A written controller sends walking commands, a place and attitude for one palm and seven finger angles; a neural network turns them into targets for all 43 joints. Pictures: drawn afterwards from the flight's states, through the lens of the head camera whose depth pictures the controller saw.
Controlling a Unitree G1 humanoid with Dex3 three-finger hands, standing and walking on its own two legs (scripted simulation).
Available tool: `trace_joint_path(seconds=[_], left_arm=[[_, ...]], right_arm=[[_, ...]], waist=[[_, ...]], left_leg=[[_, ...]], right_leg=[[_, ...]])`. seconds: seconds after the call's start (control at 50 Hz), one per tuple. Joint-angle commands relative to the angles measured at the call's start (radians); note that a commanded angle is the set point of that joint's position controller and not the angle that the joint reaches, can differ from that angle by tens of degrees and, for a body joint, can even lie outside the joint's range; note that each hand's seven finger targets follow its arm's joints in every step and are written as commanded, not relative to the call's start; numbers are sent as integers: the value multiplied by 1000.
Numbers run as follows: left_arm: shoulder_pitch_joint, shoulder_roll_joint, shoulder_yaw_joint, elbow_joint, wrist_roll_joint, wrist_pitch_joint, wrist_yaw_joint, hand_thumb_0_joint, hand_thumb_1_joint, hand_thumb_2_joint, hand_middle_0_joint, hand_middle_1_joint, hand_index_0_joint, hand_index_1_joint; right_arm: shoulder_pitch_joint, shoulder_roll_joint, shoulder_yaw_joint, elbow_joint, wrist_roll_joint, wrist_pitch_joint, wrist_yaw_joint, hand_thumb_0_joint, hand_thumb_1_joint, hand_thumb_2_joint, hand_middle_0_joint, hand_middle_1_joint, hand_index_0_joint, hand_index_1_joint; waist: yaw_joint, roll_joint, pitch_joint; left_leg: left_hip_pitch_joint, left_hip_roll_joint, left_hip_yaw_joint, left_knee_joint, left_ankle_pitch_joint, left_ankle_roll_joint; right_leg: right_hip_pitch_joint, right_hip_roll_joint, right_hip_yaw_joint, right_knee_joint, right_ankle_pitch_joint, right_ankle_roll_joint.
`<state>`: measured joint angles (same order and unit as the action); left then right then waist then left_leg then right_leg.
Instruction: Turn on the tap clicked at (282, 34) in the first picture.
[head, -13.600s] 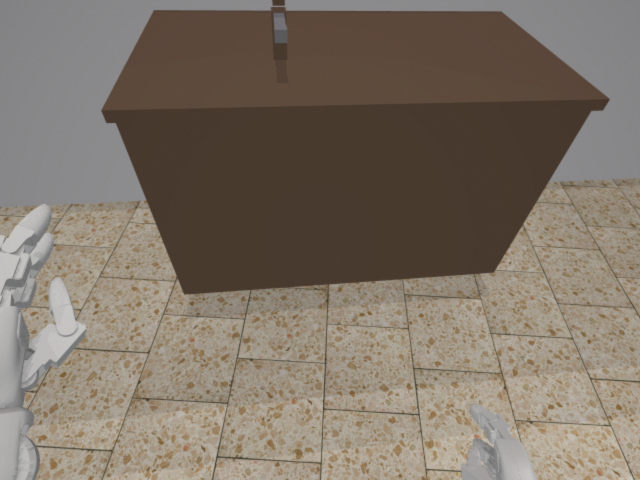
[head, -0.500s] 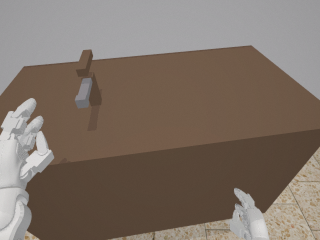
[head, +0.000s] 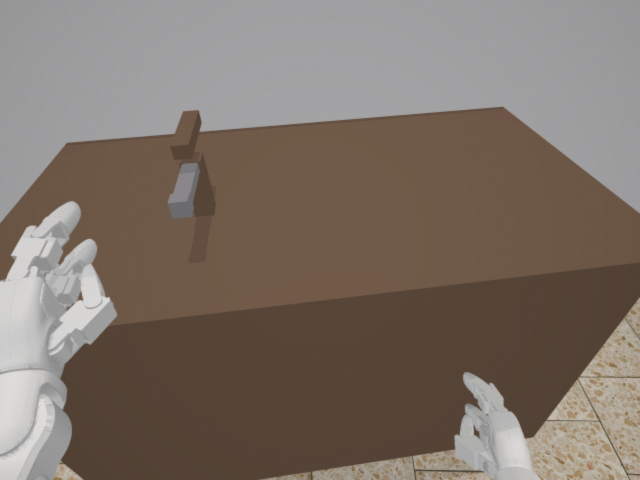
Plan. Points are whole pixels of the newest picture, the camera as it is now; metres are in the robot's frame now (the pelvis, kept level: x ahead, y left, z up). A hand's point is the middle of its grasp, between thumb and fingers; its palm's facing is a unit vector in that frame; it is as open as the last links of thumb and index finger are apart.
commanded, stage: turn the palm inward beside the body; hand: left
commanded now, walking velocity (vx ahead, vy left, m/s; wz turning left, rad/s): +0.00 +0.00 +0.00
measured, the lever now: (181, 205) +0.42 +0.29 +0.15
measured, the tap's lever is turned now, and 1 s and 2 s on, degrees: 0 0 0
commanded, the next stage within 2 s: reach beside the lever's end, fingers flat in 0.50 s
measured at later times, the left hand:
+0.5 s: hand (127, 302) +0.19 +0.22 +0.21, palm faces +0.47 -0.88 -0.11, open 7.4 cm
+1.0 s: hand (137, 280) +0.23 +0.24 +0.19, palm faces +0.47 -0.88 -0.09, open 7.4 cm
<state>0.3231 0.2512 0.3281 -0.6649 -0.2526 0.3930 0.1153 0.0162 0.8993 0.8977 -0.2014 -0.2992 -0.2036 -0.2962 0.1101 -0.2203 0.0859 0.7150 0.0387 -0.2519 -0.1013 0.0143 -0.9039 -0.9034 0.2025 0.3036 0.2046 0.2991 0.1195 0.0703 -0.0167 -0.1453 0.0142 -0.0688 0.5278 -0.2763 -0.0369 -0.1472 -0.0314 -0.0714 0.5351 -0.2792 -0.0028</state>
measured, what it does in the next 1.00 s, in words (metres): stands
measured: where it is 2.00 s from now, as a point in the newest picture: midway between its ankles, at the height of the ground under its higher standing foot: outside the picture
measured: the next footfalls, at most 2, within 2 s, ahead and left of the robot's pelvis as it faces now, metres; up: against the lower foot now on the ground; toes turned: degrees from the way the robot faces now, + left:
none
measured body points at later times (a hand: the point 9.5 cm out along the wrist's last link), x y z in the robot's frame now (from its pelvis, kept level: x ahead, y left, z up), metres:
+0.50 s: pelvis +0.01 -0.02 +0.00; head -0.04 -0.05 +0.45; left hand +0.16 +0.26 +0.21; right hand +0.24 -0.21 -0.06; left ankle +0.02 +0.15 -0.73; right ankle +0.01 -0.12 -0.73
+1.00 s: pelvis +0.02 -0.01 +0.00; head -0.02 -0.04 +0.45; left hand +0.20 +0.28 +0.20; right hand +0.25 -0.21 -0.06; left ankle +0.02 +0.15 -0.73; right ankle +0.01 -0.12 -0.73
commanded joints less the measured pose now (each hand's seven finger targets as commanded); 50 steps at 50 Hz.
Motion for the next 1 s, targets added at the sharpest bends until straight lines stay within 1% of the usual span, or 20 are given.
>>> trace_joint_path(seconds=[0.0, 0.08, 0.14, 0.18, 0.24, 0.28, 0.34, 0.38, 0.42, 0.48, 0.54, 0.66, 0.7, 0.72, 0.76, 0.78, 0.82, 0.88, 0.92, 0.98], left_arm=[[-181, 147, 69, -209, -1, -42, 8, 0, 900, 900, -200, -300, -200, -300], [-185, 166, 94, -211, -13, -25, 9, 0, 900, 900, -200, -300, -200, -300], [-174, 157, 84, -203, -11, -28, 8, 0, 900, 900, -200, -300, -200, -300], [-173, 166, 90, -216, -5, -26, 8, 0, 900, 900, -200, -300, -200, -300], [-169, 149, 78, -197, -11, -29, 6, 0, 900, 900, -200, -300, -200, -300], [-174, 167, 98, -206, -12, -28, 6, 0, 900, 900, -200, -300, -200, -300], [-174, 157, 90, -196, -14, -31, 7, 0, 900, 900, -200, -300, -200, -300], [-166, 171, 101, -210, -11, -32, 7, 0, 900, 900, -200, -300, -200, -300], [-161, 149, 82, -198, -12, -36, 6, 0, 900, 900, -200, -300, -200, -300], [-154, 167, 99, -214, -11, -38, 5, 0, 900, 900, -200, -300, -200, -300], [-148, 148, 84, -199, -13, -41, 2, 0, 900, 900, -200, -300, -200, -300], [-192, 158, 107, -145, -15, -39, 7, 0, 900, 900, -200, -300, -200, -300], [-212, 158, 103, -140, -13, -40, 1, 0, 900, 900, -200, -300, -200, -300], [-205, 165, 112, -118, -15, -40, 1, 0, 900, 900, -200, -300, -200, -300], [-237, 154, 87, -130, -9, -48, -5, 0, 900, 900, -200, -300, -200, -300], [-258, 160, 87, -142, -3, -50, -3, 0, 900, 900, -200, -300, -200, -300], [-252, 151, 81, -112, 0, -57, 0, 0, 900, 900, -200, -300, -200, -300], [-272, 186, 116, -102, 5, -57, 7, 0, 900, 900, -200, -300, -200, -300], [-264, 176, 117, -62, 3, -55, 12, 0, 900, 900, -200, -300, -200, -300], [-323, 200, 140, -44, 7, -51, 19, 0, 900, 900, -200, -300, -200, -300]], right_arm=[[-225, -90, -35, -184, 13, -67, -15, 0, -900, -900, 200, 300, 200, 300], [-231, -92, -36, -178, 17, -72, -16, 0, -900, -900, 200, 300, 200, 300], [-222, -96, -39, -177, 13, -74, -17, 0, -900, -900, 200, 300, 200, 300], [-226, -92, -38, -179, 17, -77, -12, 0, -900, -900, 200, 300, 200, 300], [-218, -96, -40, -177, 14, -76, -15, 0, -900, -900, 200, 300, 200, 300], [-224, -92, -40, -178, 17, -80, -13, 0, -900, -900, 200, 300, 200, 300], [-216, -96, -43, -179, 13, -82, -15, 0, -900, -900, 200, 300, 200, 300], [-220, -95, -43, -180, 16, -85, -11, 0, -900, -900, 200, 300, 200, 300], [-211, -95, -43, -181, 15, -87, -11, 0, -900, -900, 200, 300, 200, 300], [-212, -97, -44, -182, 15, -88, -8, 0, -900, -900, 200, 300, 200, 300], [-201, -97, -46, -182, 14, -88, -10, 0, -900, -900, 200, 300, 200, 300], [-198, -102, -51, -172, 12, -82, -17, 0, -900, -900, 200, 300, 200, 300], [-196, -99, -48, -175, 17, -86, -15, 0, -900, -900, 200, 300, 200, 300], [-189, -100, -50, -170, 16, -83, -17, 0, -900, -900, 200, 300, 200, 300], [-189, -102, -52, -175, 14, -83, -18, 0, -900, -900, 200, 300, 200, 300], [-197, -98, -49, -176, 19, -89, -15, 0, -900, -900, 200, 300, 200, 300], [-181, -100, -52, -172, 13, -91, -18, 0, -900, -900, 200, 300, 200, 300], [-183, -100, -54, -172, 15, -85, -18, 0, -900, -900, 200, 300, 200, 300], [-175, -101, -54, -173, 12, -78, -19, 0, -900, -900, 200, 300, 200, 300], [-184, -98, -56, -167, 17, -69, -21, 0, -900, -900, 200, 300, 200, 300]], waist=[[2, -13, -40], [4, 4, -43], [4, -46, -45], [3, -2, -40], [1, -41, -33], [4, -4, -33], [5, -49, -43], [5, -10, -57], [3, -45, -45], [6, -13, -58], [3, -36, -52], [-1, -61, -65], [-4, -18, -68], [-4, -48, -65], [-7, -39, -81], [-11, 16, -77], [-10, -34, -87], [-5, -8, -95], [-5, -61, -91], [-11, -10, -95]], left_leg=[[-39, -39, 42, -104, 51, 36], [-28, -42, 45, -98, 40, 38], [-30, -40, 47, -95, 60, 44], [-22, -39, 52, -92, 66, 40], [-21, -38, 54, -86, 82, 46], [-17, -39, 54, -85, 77, 42], [-15, -40, 55, -80, 84, 48], [-5, -39, 58, -75, 102, 45], [-15, -38, 56, -78, 104, 46], [-5, -38, 55, -72, 132, 45], [-9, -38, 56, -71, 136, 47], [-7, -39, 57, -67, 155, 50], [-7, -40, 55, -70, 157, 46], [-10, -38, 54, -72, 158, 46], [0, -40, 55, -68, 170, 49], [8, -40, 55, -70, 168, 44], [5, -39, 52, -71, 182, 46], [1, -39, 52, -75, 182, 41], [-12, -37, 50, -77, 194, 43], [-6, -38, 55, -79, 190, 40]], right_leg=[[-19, 28, -17, -123, 21, -9], [-21, 29, -8, -140, 6, -7], [-12, 25, -7, -141, 21, -3], [-17, 27, -7, -145, 23, -5], [-19, 25, -7, -145, 41, -1], [-20, 25, -1, -152, 34, -2], [-17, 21, 1, -152, 37, 2], [-12, 23, 1, -148, 55, -1], [-12, 22, -5, -141, 62, 1], [-9, 24, -6, -131, 99, -2], [-14, 22, -8, -126, 111, 0], [-12, 23, -4, -122, 137, 2], [-16, 22, -5, -118, 135, -1], [-14, 25, -9, -116, 138, 0], [-16, 23, -8, -108, 155, 0], [-22, 26, -6, -108, 148, -4], [-16, 27, -12, -100, 164, -4], [-6, 29, -9, -100, 160, -6], [-4, 29, -13, -95, 174, -5], [-5, 29, -7, -103, 164, -7]])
